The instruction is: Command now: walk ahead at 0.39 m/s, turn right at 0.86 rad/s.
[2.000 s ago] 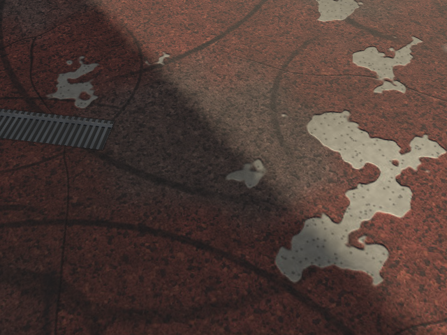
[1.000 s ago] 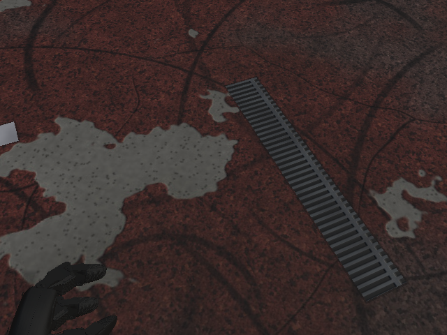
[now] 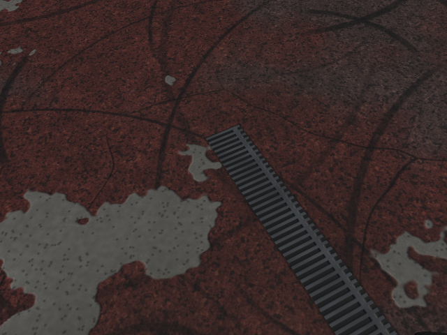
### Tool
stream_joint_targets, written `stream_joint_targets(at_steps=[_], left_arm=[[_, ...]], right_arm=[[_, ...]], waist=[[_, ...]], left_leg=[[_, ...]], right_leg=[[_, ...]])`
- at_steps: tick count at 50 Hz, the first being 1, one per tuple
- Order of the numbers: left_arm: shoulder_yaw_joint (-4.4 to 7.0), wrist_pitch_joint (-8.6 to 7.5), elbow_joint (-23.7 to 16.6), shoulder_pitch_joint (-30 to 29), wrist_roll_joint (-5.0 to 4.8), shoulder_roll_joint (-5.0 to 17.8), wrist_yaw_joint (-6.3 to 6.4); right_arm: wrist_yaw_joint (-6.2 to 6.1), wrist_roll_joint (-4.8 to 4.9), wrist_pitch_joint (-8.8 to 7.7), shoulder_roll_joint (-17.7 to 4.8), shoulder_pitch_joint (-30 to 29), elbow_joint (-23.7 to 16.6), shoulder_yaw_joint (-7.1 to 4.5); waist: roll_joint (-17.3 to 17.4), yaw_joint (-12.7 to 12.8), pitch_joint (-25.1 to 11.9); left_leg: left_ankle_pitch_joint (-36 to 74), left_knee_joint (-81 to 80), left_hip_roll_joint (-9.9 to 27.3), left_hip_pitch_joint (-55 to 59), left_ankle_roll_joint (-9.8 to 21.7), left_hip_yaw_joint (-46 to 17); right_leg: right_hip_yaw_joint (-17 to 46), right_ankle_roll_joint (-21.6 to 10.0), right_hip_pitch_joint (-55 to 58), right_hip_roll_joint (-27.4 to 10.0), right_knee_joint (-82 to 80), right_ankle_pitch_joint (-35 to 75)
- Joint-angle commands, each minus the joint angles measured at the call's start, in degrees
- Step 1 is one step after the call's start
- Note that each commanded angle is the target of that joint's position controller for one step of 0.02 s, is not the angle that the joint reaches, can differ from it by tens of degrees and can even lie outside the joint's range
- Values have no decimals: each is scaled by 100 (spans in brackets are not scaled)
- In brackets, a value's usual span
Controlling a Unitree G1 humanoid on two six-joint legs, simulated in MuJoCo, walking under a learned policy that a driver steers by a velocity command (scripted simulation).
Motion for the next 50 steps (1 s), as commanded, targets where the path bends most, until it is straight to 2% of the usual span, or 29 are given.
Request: stream_joint_targets(at_steps=[1, 5, 10, 12, 14, 15, 16, 17, 18, 19, 20, 22, 27, 29, 31, 34, 36, 37, 38, 39, 40, 41, 42, 43, 44, 45, 46, 48, 50], left_arm=[[291, -118, -443, 100, 16, 1015, 165], [299, -155, -395, 214, -37, 1036, 214], [261, -108, -511, -9, -124, 947, 132], [224, -87, -589, -163, -131, 852, 90], [121, -93, -669, -344, -132, 577, 43], [36, -118, -674, -311, -118, 300, 6], [-123, -170, -715, -182, 18, -211, -21], [-98, -263, -1130, -102, -278, 45, -38], [7, -240, -983, -303, -233, 573, -13], [88, -204, -902, -450, -84, 773, -22], [79, -174, -805, -372, -4, 663, -37], [20, -164, -866, -546, -49, 435, -128], [-103, -235, -836, -886, -117, 85, -129], [-145, -319, -924, -1313, -55, 78, -191], [-218, -441, -1052, -1850, 37, -8, -303], [-238, -616, -1180, -2300, -50, -39, -486], [-91, -659, -1140, -1981, -57, 286, -480], [57, -636, -1045, -1352, -86, 603, -414], [227, -566, -741, -56, -142, 877, -306], [349, -444, -446, 1245, -98, 1208, -151], [413, -521, -256, 1477, 177, 1794, -156], [297, -546, -206, 1600, 233, 1256, -179], [199, -587, -25, 1231, 165, 897, -170], [142, -604, 86, 900, 150, 678, -176], [108, -622, 188, 564, 214, 458, -186], [54, -661, 256, 292, 307, 191, -182], [29, -683, 344, 68, 272, -46, -195], [52, -717, 476, -307, 151, -65, -185], [80, -747, 521, -480, 190, 45, -138]], right_arm=[[120, 48, -321, -505, -473, -450, -157], [167, 65, -534, -375, -680, -404, -119], [203, 178, -657, -365, -926, -567, -96], [190, 266, -712, -513, -769, -568, -157], [155, 308, -750, -673, -141, -404, -270], [120, 236, -760, -852, 575, -276, -346], [109, 58, -745, -1056, 1493, -237, -356], [192, -108, -730, -1438, 1320, -199, -418], [178, -17, -692, -1122, 952, -317, -367], [124, 44, -644, -844, 1066, -289, -268], [96, 46, -606, -758, 1125, -287, -201], [63, -3, -582, -646, 1182, -103, -113], [131, -122, -629, -345, 1649, 354, 71], [109, -72, -591, -379, 1761, 480, 113], [91, 99, -542, -515, 2018, 656, 131], [60, 189, -457, -827, 2299, 811, 109], [52, 137, -398, -1076, 2352, 902, 87], [48, 74, -374, -1209, 2422, 995, 72], [36, 10, -351, -1247, 2263, 1014, 88], [29, -126, -406, -877, 2235, 808, 203], [72, 39, -561, 318, 3084, 537, 474], [85, 400, -667, -259, 2497, 463, 328], [40, 565, -633, -467, 1653, 207, 212], [7, 459, -594, -347, 1380, 142, 243], [12, 293, -512, -293, 1267, 177, 211], [71, 305, -382, -134, 1584, 234, 192], [118, 353, -242, 1, 1644, 268, 195], [144, 357, -9, 146, 1437, 154, 202], [164, 253, 59, 99, 1138, -12, 204]], waist=[[-702, 2, -428], [-880, 57, -245], [-1042, 87, -85], [-1054, -12, -104], [-845, -357, -260], [-497, -645, -648], [284, -859, -1323], [1678, -512, -986], [1202, -576, -399], [791, -678, -133], [403, -617, -95], [421, -527, 281], [310, -404, 740], [188, -394, 927], [122, -494, 1015], [225, -565, 1084], [694, -208, 617], [1040, 220, 61], [1191, 1027, -649], [869, 1529, -1680], [-1514, 709, -3124], [-1593, 951, -3071], [-1370, 908, -1593], [-810, 701, -899], [-585, 418, -440], [-903, 61, -363], [-903, -82, -200], [-771, -299, 347], [-548, -406, 720]], left_leg=[[560, -1072, 1, -819, -14, -249], [918, -2178, -210, -424, -130, -248], [993, -2990, -309, 615, -212, -232], [1145, -3297, -241, 1283, -153, -241], [1423, -3867, 50, 2625, 48, -156], [1122, -3830, 635, 3890, 280, -610], [-258, -3883, 1715, 4863, 653, -1884], [-2445, -4763, 2649, 4767, 1259, -4089], [-2514, -4829, 2611, 4371, 1207, -3785], [-1973, -4752, 2295, 4134, 996, -2993], [-1379, -4759, 2002, 3822, 843, -2332], [-545, -4959, 1698, 3254, 721, -1407], [288, -5363, 1346, 2492, 1061, -468], [779, -5624, 1383, 2415, 1207, -252], [1374, -5929, 1457, 2499, 1275, -196], [2335, -5920, 1684, 3011, 1267, -58], [4703, -5190, 1738, 3337, 1128, 59], [6044, -4350, 1754, 3341, 1067, 98], [6378, -2905, 1536, 2625, 894, 318], [4500, -963, 1250, 884, 703, 183], [-474, 1214, 258, -582, 556, -339], [-422, 1873, 317, -932, 621, -788], [-67, 2203, 495, -1710, 578, -487], [306, 2077, 776, -1762, 572, -343], [626, 1809, 987, -1399, 569, -279], [870, 1722, 1168, -985, 549, -360], [862, 1665, 1261, -809, 548, -319], [713, 1531, 1378, -1004, 502, -247], [1213, 1202, 1349, -1267, 439, -186]], right_leg=[[2572, -788, 1236, -1289, -1845, -2175], [2496, -760, 1023, -1059, -1700, -1798], [2762, -674, 209, -861, -1382, -1701], [2976, -617, -69, -845, -1222, -1780], [2776, -346, -731, -630, -612, -1952], [2325, -67, -1522, -337, 508, -2364], [1318, 159, -2079, 200, 2519, -2468], [898, 205, -3609, -57, 3429, -1852], [527, 347, -4029, -592, 4122, -1317], [357, 374, -4120, -677, 4508, -926], [275, 376, -3915, -826, 4748, -654], [181, 365, -3839, -1113, 4920, -221], [443, 493, -3732, -830, 4349, 708], [189, 500, -3571, -763, 3422, 1106], [-392, 484, -3092, -955, 2334, 1482], [-522, 427, -2344, -766, 1189, 1261], [-623, 287, -1137, -380, 630, 729], [-682, 154, -72, -188, 617, 438], [-709, 55, 1709, -153, 576, 374], [399, -16, 4106, -1202, 1163, -300], [3507, -653, 5439, -2747, -16, -3108], [4480, -575, 4908, -2747, -1267, -3936], [3614, -373, 4107, -2623, -1395, -3138], [2693, -337, 3237, -2525, -1307, -2092], [1845, -256, 2334, -2252, -1354, -1232], [1294, -260, 1772, -2140, -1441, -814], [816, -243, 1457, -2035, -1601, -471], [24, -152, 938, -2068, -1963, 110], [-723, -112, 713, -1898, -2141, 760]])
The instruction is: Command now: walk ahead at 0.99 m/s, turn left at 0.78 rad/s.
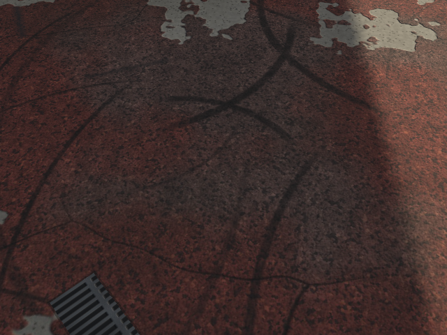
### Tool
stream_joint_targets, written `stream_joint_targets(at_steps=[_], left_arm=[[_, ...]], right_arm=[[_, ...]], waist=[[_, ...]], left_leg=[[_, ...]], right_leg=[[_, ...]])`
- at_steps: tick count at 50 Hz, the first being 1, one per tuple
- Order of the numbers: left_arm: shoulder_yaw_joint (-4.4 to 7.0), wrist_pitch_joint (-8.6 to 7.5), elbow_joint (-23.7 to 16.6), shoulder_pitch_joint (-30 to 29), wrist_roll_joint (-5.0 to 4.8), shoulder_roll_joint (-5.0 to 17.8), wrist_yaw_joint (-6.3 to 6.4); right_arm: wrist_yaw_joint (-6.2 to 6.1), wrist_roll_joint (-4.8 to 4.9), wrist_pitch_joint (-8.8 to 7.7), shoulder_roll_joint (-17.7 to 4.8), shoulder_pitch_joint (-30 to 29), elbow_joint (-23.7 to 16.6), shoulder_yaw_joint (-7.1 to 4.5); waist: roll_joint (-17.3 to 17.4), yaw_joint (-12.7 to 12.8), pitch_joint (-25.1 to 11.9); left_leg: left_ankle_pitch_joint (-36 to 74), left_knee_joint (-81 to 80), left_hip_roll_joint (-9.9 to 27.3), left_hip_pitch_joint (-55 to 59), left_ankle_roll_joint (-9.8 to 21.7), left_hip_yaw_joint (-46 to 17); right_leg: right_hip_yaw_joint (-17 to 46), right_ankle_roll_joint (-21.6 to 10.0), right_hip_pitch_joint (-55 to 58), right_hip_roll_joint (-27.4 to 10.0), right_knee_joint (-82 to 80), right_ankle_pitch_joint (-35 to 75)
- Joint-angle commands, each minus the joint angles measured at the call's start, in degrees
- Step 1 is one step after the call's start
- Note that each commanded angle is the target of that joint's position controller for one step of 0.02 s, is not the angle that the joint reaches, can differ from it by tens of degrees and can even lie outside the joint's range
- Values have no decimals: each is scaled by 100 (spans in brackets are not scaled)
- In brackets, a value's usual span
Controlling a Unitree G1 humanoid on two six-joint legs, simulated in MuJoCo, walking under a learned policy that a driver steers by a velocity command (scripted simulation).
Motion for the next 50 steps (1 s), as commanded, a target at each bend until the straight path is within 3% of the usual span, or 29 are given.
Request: stream_joint_targets(at_steps=[1, 5, 7, 9, 10, 11, 12, 13, 14, 15, 16, 17, 19, 21, 24, 26, 29, 31, 32, 33, 34, 35, 36, 37, 38, 40, 42, 45, 50], left_arm=[[-18, -184, -462, -1154, 46, 216, 56], [101, -181, -381, -949, -6, 753, 163], [182, -110, -362, -857, -22, 1156, 176], [278, 70, -412, -888, -107, 1526, 179], [307, 150, -486, -1062, -150, 1632, 166], [273, 148, -566, -1302, -173, 1531, 153], [30, 42, -538, -1408, -140, 684, 112], [-257, -230, -972, -448, -92, -277, 41], [-255, -471, -1249, -835, -195, 356, 13], [-145, -549, -1333, -1526, -345, 757, 31], [-148, -531, -1310, -1726, -281, 662, 102], [-170, -464, -1255, -1568, -158, 523, 139], [-109, -287, -1140, -1351, -43, 583, 151], [-122, -180, -1196, -1703, 35, 483, 185], [-224, -195, -1631, -2825, 149, 77, 156], [-238, -225, -1801, -3150, 131, -91, 72], [-32, -268, -1888, -3136, -75, 254, 7], [114, -306, -1854, -2863, -127, 555, 75], [181, -323, -1687, -2158, -99, 650, 118], [181, -303, -1461, -1017, -26, 743, 129], [110, -239, -1413, -628, 117, 933, 121], [142, -165, -1271, -563, 145, 1058, 29], [91, -66, -1648, -1289, 166, 613, 108], [-54, 69, -1690, -1717, 123, 202, 191], [-109, 176, -1653, -1916, 80, 165, 240], [-37, 220, -1362, -2012, 94, 368, 250], [18, 166, -1062, -1877, 103, 439, 222], [128, 189, -842, -1798, 94, 724, 222], [166, 359, -720, -2063, 13, 961, 204]], right_arm=[[73, -77, 112, 319, 220, -424, 136], [293, -125, 18, 62, -571, -660, 136], [384, -106, -31, -125, -695, -764, 64], [364, 23, 39, -543, -13, -700, -129], [334, 52, 118, -851, 882, -535, -288], [266, 19, 198, -1294, 2248, -157, -531], [170, 61, 255, -1381, 2502, 99, -557], [218, -128, 102, -1553, 1652, -249, -415], [280, -218, -65, -1086, 1350, -620, -315], [305, -252, -227, -854, 1377, -618, -291], [352, -256, -347, -749, 1125, -579, -256], [343, -270, -421, -736, 770, -634, -246], [222, -249, -441, -598, 408, -752, -193], [86, -151, -425, -411, 579, -665, -125], [-112, -109, -285, -375, 805, -476, -112], [-162, -125, -112, -472, 1018, -323, -184], [-231, -103, 37, -442, 1180, -152, -249], [-310, -63, 72, -455, 895, -263, -302], [-326, -77, 75, -471, 628, -378, -324], [-291, -162, 77, -178, 524, -531, -225], [-229, -400, 124, 697, 1442, -619, 22], [-117, -49, 155, -82, 2496, -728, -36], [-111, -54, 271, -594, 1855, -615, -154], [-114, -85, 367, -836, 948, -823, -239], [-161, -136, 451, -872, 687, -858, -284], [-184, -122, 510, -652, 485, -1048, -267], [-224, -141, 463, -235, 363, -1150, -152], [-204, -175, 474, -327, 104, -1229, -151], [-73, -188, 567, -448, -384, -1331, -162]], waist=[[-784, -612, 790], [-98, -419, 982], [-191, -482, 753], [-707, -960, 123], [-939, -1461, -351], [-795, -2093, -971], [513, -1979, -341], [2424, -487, -870], [1500, -719, -1529], [365, -777, -805], [-748, -466, -343], [-810, -154, -196], [-616, 47, 35], [-627, -91, 242], [-314, -504, 532], [-36, -775, 252], [333, -801, -44], [436, -540, -210], [457, -118, -669], [397, 332, -1639], [-1385, -202, -2498], [-2740, -576, -3548], [-1674, -356, -3062], [-994, -232, -2046], [-499, -339, -1491], [-615, -481, -671], [-770, -449, -621], [-653, -354, -987], [-739, -306, -617]], left_leg=[[777, -408, 375, -373, -71, -368], [1962, -2110, 110, -4, 177, 327], [1985, -2649, -292, 585, 366, 847], [1189, -2560, -854, 1429, 550, 1291], [648, -2458, -1037, 2496, 712, 1308], [637, -2817, -1147, 4429, 955, 988], [557, -3301, -926, 4929, 1172, 56], [-438, -4303, -172, 5837, 2166, -3008], [-2440, -5853, 542, 5937, 2351, -4970], [-2987, -6397, 594, 5195, 1993, -5104], [-2758, -6394, 456, 4247, 1699, -4755], [-2205, -6156, 270, 3505, 1671, -4320], [-1287, -6173, -243, 2685, 1639, -3314], [-398, -6237, -488, 2302, 1574, -2627], [1605, -5836, -1021, 1930, 1180, -1785], [1982, -5537, -1214, 1829, 775, -1687], [1559, -4933, -1177, 2337, 501, -2233], [2023, -4138, -1118, 2795, 276, -2496], [2464, -3280, -1276, 2909, 30, -2318], [1502, -1755, -1387, 2552, -207, -2010], [-3501, 170, -1895, 1072, -396, -1508], [-2947, 1622, -1500, 252, -526, -1498], [-2078, 1736, -979, 174, -705, -1249], [-1506, 1392, -856, 84, -792, -792], [-1259, 1241, -702, 327, -852, -595], [-1203, 446, -386, 651, -783, -431], [-1371, -197, -287, 651, -759, -236], [-895, -767, -17, 546, -729, -248], [-160, -1987, -86, 1295, -533, 41]], right_leg=[[442, -773, -889, -1382, -1721, 1321], [-472, -623, -350, -1217, -2011, 1904], [-638, -547, 256, -1281, -1591, 4142], [-658, -507, 975, -1379, -267, 7215], [-592, -532, 805, -1440, 984, 7969], [-389, -484, -85, -1310, 2784, 7545], [-223, -152, -1588, -226, 5543, 1763], [914, -63, -3749, 662, 7373, -1821], [1886, -356, -4270, 513, 7177, -1273], [1858, -527, -4344, 287, 6559, -725], [1882, -561, -3953, 39, 5873, -261], [1990, -463, -3517, -130, 5448, -13], [2048, -198, -3002, -327, 4773, 200], [1826, 44, -2877, -372, 3862, 385], [1350, 284, -2609, 52, 1965, 1726], [1047, 278, -1959, 500, 923, 2535], [1315, 257, -1435, 751, 235, 2796], [1487, 155, -1177, 669, -75, 2658], [1429, 73, -416, 548, -292, 3226], [1856, -216, 1151, -234, 230, 3651], [3356, -597, 2881, -1839, 1202, 6704], [5911, -1811, 3509, -3204, 590, 4164], [5333, -1771, 2732, -2585, 40, 2159], [4051, -1478, 1681, -2060, -196, 1616], [3384, -1259, 764, -1710, -349, 1768], [2352, -1194, -502, -1308, -599, 2358], [1858, -1380, -580, -1347, -727, 3390], [1690, -1666, -141, -1823, -892, 3385], [829, -1454, -714, -1669, -1225, 1623]])
Over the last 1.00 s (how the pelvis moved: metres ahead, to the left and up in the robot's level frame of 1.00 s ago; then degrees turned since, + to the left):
0.51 -0.22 -0.01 -16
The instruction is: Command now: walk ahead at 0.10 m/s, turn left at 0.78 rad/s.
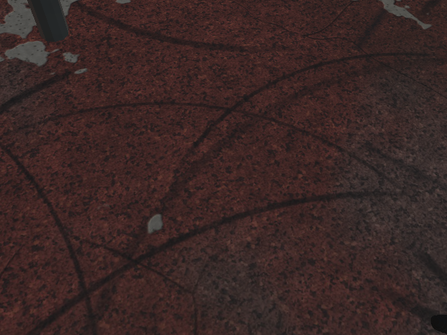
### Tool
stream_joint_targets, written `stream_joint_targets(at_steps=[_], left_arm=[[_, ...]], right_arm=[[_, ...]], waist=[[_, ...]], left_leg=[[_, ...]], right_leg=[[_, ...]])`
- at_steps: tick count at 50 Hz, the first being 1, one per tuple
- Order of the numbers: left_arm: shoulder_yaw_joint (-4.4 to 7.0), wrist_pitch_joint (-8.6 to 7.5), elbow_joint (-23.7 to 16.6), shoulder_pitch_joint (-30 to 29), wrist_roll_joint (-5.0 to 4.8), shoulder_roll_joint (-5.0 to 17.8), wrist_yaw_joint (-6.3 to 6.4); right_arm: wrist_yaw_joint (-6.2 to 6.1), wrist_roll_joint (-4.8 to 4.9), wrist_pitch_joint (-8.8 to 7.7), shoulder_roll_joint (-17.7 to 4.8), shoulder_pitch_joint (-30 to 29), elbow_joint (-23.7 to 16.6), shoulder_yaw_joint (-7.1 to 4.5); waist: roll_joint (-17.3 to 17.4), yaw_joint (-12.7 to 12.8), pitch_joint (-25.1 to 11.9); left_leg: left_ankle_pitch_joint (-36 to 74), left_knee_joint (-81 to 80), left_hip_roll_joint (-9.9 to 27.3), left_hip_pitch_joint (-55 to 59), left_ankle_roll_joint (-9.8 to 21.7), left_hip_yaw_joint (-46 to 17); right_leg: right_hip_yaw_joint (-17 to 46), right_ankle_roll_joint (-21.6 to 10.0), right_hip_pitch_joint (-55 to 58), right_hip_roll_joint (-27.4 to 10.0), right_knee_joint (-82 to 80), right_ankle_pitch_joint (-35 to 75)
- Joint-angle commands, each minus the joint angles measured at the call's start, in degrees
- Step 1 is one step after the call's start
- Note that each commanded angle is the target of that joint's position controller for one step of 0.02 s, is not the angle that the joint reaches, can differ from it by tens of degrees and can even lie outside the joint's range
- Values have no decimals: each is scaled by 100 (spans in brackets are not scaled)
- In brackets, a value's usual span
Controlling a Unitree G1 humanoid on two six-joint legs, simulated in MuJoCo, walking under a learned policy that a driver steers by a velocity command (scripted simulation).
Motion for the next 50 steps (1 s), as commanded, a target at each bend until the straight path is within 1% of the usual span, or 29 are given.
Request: stream_joint_targets(at_steps=[1, 3, 4, 5, 6, 7, 8, 9, 10, 11, 12, 13, 14, 16, 18, 21, 22, 23, 24, 25, 26, 27, 28, 29, 30, 32, 35, 40, 50], left_arm=[[197, -30, -429, -531, -62, 910, -44], [221, 6, -324, -377, -137, 1034, -134], [226, 26, -275, -324, -188, 1086, -171], [218, 48, -225, -327, -249, 1109, -189], [187, 71, -156, -304, -305, 1054, -192], [114, 77, 1, 14, -302, 847, -207], [-28, 69, -46, 148, -58, 449, -238], [-43, 65, -297, -14, 33, 496, -191], [66, 106, -240, -333, -55, 845, -145], [70, 144, -234, -300, -165, 769, -127], [63, 180, -84, -122, -161, 684, -73], [75, 211, -45, -82, -94, 726, -34], [65, 222, -6, -18, -75, 685, -30], [-1, 236, 39, 109, -118, 504, -38], [-102, 251, 26, -54, -116, 318, -51], [-134, 273, 18, -116, -131, 371, -80], [-141, 270, 63, -28, -126, 357, -94], [-164, 253, 139, 125, -95, 294, -114], [-182, 233, 177, 193, 0, 338, -123], [-134, 216, 144, 206, 85, 703, -97], [-122, 215, 187, -145, 43, 802, -94], [-179, 187, 124, -331, 4, 477, -132], [-213, 150, 178, -304, 28, 390, -143], [-222, 106, 235, -278, 30, 420, -144], [-237, 55, 282, -244, 10, 414, -145], [-275, 1, 415, -92, -7, 334, -113], [-303, 15, 541, -42, -18, 313, -69], [-329, 35, 748, -38, -31, 306, -40], [-352, 52, 1176, 69, -50, 315, -23]], right_arm=[[67, -35, -8, -319, 238, -320, -66], [105, -59, -2, -326, 35, -375, -47], [126, -70, 3, -336, 0, -388, -46], [144, -81, 4, -332, 84, -350, -55], [149, -92, -5, -372, 274, -256, -82], [114, -114, -11, -592, 527, -158, -156], [25, -137, -34, -1092, 776, -151, -267], [2, -296, -92, -1380, 528, -274, -291], [46, -335, -217, -980, 473, -280, -191], [59, -321, -321, -788, 337, -173, -109], [56, -256, -374, -694, 88, -145, -96], [37, -184, -391, -582, -109, -125, -56], [12, -198, -394, -502, -188, -98, -2], [-1, -235, -391, -355, -296, -47, 44], [10, -225, -381, -319, -255, 57, 48], [39, -223, -362, -340, -88, 278, 52], [48, -194, -363, -281, -145, 333, 82], [54, -144, -367, -188, -209, 391, 123], [62, -137, -397, -47, -20, 503, 175], [73, -250, -446, 82, 226, 562, 221], [84, -284, -462, 142, 569, 653, 206], [58, -333, -439, -75, 214, 717, 178], [34, -290, -409, -204, -56, 701, 120], [-3, -263, -369, -152, -109, 740, 117], [-22, -266, -327, -113, -74, 769, 121], [-35, -252, -313, -50, 22, 898, 115], [-51, -230, -340, 15, 116, 1120, 100], [-87, -209, -357, 12, 218, 1486, 65], [-151, -177, -354, -49, 277, 2149, 56]], waist=[[-506, -227, -1240], [-543, -142, -1217], [-575, -143, -1224], [-589, -230, -1247], [-605, -338, -1271], [-372, -373, -1345], [905, -263, -1547], [1645, -320, -1679], [873, -580, -1710], [799, -424, -1586], [604, -285, -1546], [641, -231, -1487], [686, -146, -1521], [682, -63, -1605], [717, -192, -1553], [825, -305, -1495], [807, -221, -1450], [748, -73, -1396], [557, -57, -1378], [-99, -290, -1433], [-836, -656, -1355], [-708, -406, -1155], [-596, -288, -1010], [-539, -257, -974], [-550, -245, -938], [-425, -221, -966], [-252, -186, -970], [-68, -174, -954], [-51, -186, -923]], left_leg=[[221, -695, 6, 1093, 144, 31], [-32, -1282, -138, 1282, 223, 177], [-106, -1657, -211, 1390, 273, 235], [41, -2221, -312, 1639, 355, 314], [437, -2911, -448, 2110, 481, 385], [1149, -3492, -423, 2834, 694, 112], [3205, -3663, 711, 3777, 1115, -1382], [3497, -3707, 1775, 3663, 2334, -2650], [3785, -3711, 1582, 3418, 2447, -2279], [3712, -3667, 1246, 3235, 2163, -1731], [3392, -3643, 958, 3175, 1866, -1408], [3490, -3622, 882, 3055, 1750, -1268], [3774, -3605, 776, 2799, 1737, -1096], [3700, -3573, 618, 2699, 1705, -907], [3422, -3511, 572, 2643, 1686, -899], [3019, -3466, 671, 2567, 1749, -1175], [2772, -3405, 616, 2460, 1674, -1196], [2324, -3336, 484, 2275, 1507, -1151], [1616, -3326, 272, 2054, 1203, -1107], [800, -2982, -129, 1764, 841, -843], [241, -3162, -480, 1997, 573, -444], [420, -3204, -494, 2383, 422, -400], [577, -3145, -494, 2441, 435, -389], [755, -3108, -471, 2482, 489, -405], [917, -3144, -454, 2497, 517, -451], [1090, -3217, -430, 2535, 539, -487], [1283, -3258, -433, 2537, 507, -474], [1504, -3326, -427, 2608, 449, -456], [1707, -3423, -416, 2762, 414, -392]], right_leg=[[914, -1081, 341, -1645, -839, 367], [858, -1041, 588, -1736, -663, 501], [865, -991, 742, -1784, -524, 561], [817, -875, 823, -1770, -301, 585], [692, -678, 704, -1676, 21, 574], [481, -316, 320, -1439, 508, 338], [-28, 221, -728, -834, 1935, -1266], [322, 621, -1922, -207, 3209, -3172], [986, 669, -1996, -284, 4062, -3173], [1145, 618, -1987, -319, 4222, -2828], [1224, 615, -1939, -374, 4107, -2484], [1227, 674, -1864, -368, 4054, -2167], [1178, 723, -1531, -303, 4111, -1957], [1163, 764, -1144, -260, 3546, -1713], [1144, 732, -780, -245, 2729, -1649], [1121, 645, -322, -185, 1904, -1568], [1082, 582, -68, -157, 1429, -1288], [1009, 484, 354, -102, 654, -647], [1197, 365, 829, -218, 119, 175], [1816, 150, 1222, -818, 173, 1419], [1826, -218, 648, -1033, 278, 708], [1820, -240, 104, -849, 108, -371], [1700, -100, -46, -690, 58, -807], [1606, 13, -75, -599, 55, -818], [1558, 72, -54, -562, 63, -753], [1468, 124, 64, -508, 135, -616], [1414, 117, 188, -458, 178, -509], [1370, 86, 309, -398, 167, -338], [1292, 77, 459, -298, 92, -5]])
Over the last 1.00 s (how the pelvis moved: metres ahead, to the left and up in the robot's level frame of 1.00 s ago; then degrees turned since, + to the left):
0.69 0.13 0.00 57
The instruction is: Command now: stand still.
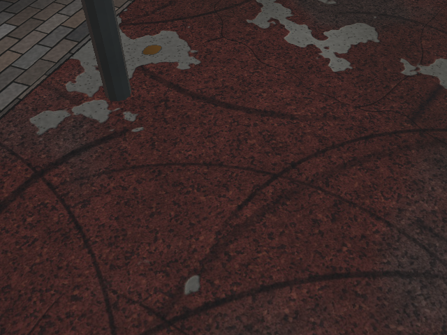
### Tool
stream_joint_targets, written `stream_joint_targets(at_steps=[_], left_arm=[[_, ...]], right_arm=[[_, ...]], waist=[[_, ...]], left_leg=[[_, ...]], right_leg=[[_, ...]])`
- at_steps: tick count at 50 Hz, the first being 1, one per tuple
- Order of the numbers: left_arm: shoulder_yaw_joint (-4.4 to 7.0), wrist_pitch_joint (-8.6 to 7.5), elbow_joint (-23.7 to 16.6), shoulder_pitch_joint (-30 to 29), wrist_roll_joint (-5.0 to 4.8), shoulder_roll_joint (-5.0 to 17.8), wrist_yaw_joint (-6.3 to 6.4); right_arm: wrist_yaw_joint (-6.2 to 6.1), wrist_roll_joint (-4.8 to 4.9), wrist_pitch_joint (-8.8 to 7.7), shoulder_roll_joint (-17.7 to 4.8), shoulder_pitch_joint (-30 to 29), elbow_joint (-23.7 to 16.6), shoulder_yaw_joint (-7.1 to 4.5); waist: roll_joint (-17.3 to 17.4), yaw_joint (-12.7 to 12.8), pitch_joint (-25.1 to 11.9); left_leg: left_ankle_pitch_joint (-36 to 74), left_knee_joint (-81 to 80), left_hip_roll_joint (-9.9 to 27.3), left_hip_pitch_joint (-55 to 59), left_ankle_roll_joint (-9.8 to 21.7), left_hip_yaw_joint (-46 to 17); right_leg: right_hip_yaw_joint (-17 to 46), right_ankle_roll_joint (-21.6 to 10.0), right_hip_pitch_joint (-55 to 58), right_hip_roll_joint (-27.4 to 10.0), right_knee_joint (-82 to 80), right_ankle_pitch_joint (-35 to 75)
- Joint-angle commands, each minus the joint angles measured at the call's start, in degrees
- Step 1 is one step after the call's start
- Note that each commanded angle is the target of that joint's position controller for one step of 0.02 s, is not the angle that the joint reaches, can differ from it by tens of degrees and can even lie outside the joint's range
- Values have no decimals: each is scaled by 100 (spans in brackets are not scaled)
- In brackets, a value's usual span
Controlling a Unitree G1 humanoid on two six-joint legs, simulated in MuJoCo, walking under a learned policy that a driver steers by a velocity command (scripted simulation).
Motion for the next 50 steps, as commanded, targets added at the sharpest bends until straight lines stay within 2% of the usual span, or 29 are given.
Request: stream_joint_targets(at_steps=[1, 15, 32, 33, 34, 35, 36, 37, 38, 39, 41, 43, 45, 46, 47, 48, 49, 50], left_arm=[[124, -52, -134, -34, -5, 668, 26], [97, -36, 222, 283, -9, 659, 88], [75, -36, 408, 696, -15, 520, 122], [107, -16, 491, 889, -47, 566, 139], [196, 7, 483, 979, -130, 794, 160], [278, -10, 473, 1228, -186, 1016, 173], [393, -80, 469, 1364, -228, 1322, 182], [401, -194, 400, 1339, -176, 1257, 189], [349, -311, 304, 1189, -95, 1012, 175], [317, -401, 190, 1010, -102, 837, 146], [345, -448, 51, 926, -244, 851, 113], [393, -433, -24, 885, -247, 1011, 101], [443, -400, -113, 807, -307, 1140, 79], [439, -395, -166, 803, -318, 1103, 64], [388, -391, -153, 883, -267, 952, 45], [283, -403, -219, 753, -172, 597, 2], [151, -475, -517, 649, 20, 27, -5], [179, -598, -608, 825, -278, 90, 19]], right_arm=[[-34, 8, -57, -662, -70, -74, -123], [-44, 28, -53, -611, -108, 541, -69], [-55, 40, -56, -503, 47, 912, 7], [-58, 68, -47, -437, 223, 995, 13], [-46, 127, -58, -469, 246, 979, -14], [-18, 125, -124, -531, -63, 797, -33], [48, 159, -252, -350, -456, 520, 15], [111, 194, -378, -350, -875, 277, 23], [167, 223, -486, -404, -902, 213, -16], [213, 221, -582, -347, -687, 244, -23], [258, 233, -739, -342, -544, 227, -37], [284, 219, -800, -191, -433, 261, -13], [306, 240, -788, -164, 53, 423, -22], [289, 241, -764, -220, 418, 550, -58], [257, 258, -734, -402, 1087, 781, -162], [234, 249, -743, -794, 1921, 974, -315], [244, 109, -748, -1391, 2511, 1026, -365], [339, -15, -862, -1343, 2424, 1052, -310]], waist=[[17, 15, -293], [11, 14, -199], [25, 3, -93], [-76, 21, -343], [-310, 70, -163], [-593, 236, 203], [-1196, 327, 539], [-1134, 394, 935], [-816, 260, 958], [-620, 108, 728], [-565, 60, 378], [-717, -34, 193], [-669, -295, 215], [-545, -441, 176], [-364, -691, -28], [388, -1072, -285], [1945, -946, -645], [1818, -726, -808]], left_leg=[[1369, -276, 199, 345, 142, -198], [1300, -359, 173, 302, 119, -98], [1155, -387, 153, 180, 93, -30], [-22, -170, -64, 186, 122, 234], [-1445, 251, -265, -261, 171, 460], [-2039, 823, -264, -1100, 208, 501], [-1486, 1817, -107, -1684, 231, 623], [-1363, 2653, 302, -2375, 284, 231], [-1264, 3179, 533, -2911, 342, 18], [-1033, 3270, 700, -3110, 398, -72], [-782, 2192, 753, -2593, 370, 104], [-603, 1277, 406, -1323, 239, 571], [-103, 634, 131, -271, 138, 995], [15, 551, -22, 325, 132, 1154], [-93, 316, -138, 1089, 228, 1087], [-394, -254, 526, 1949, 490, 33], [-655, -872, 1874, 2531, 1025, -2409], [-958, -1633, 2548, 2436, 1831, -4332]], right_leg=[[303, -120, -177, -294, -519, 1134], [267, -113, -132, -222, -562, 1175], [254, -120, -160, -171, -576, 1081], [238, -213, -31, -105, -644, -230], [585, -433, -122, -271, -837, -2068], [1407, -755, -151, -818, -1295, -3474], [2640, -1219, -224, -1748, -1984, -4158], [3365, -1521, -299, -2300, -2371, -3710], [3323, -1484, -8, -2345, -2322, -3028], [2958, -1312, 274, -2167, -2142, -2485], [2068, -976, 316, -1762, -2079, -1812], [1309, -865, -324, -1276, -1968, -1422], [1006, -937, -997, -1154, -1619, -1654], [937, -938, -1378, -1108, -1357, -1670], [795, -853, -1595, -950, -726, -1121], [229, -537, -2071, -526, 1208, -87], [-41, -204, -3263, 56, 3610, -1323], [791, -268, -3951, 359, 4730, -1541]])
Over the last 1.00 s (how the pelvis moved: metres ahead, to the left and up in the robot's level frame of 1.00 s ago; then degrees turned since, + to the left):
0.07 0.00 0.00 9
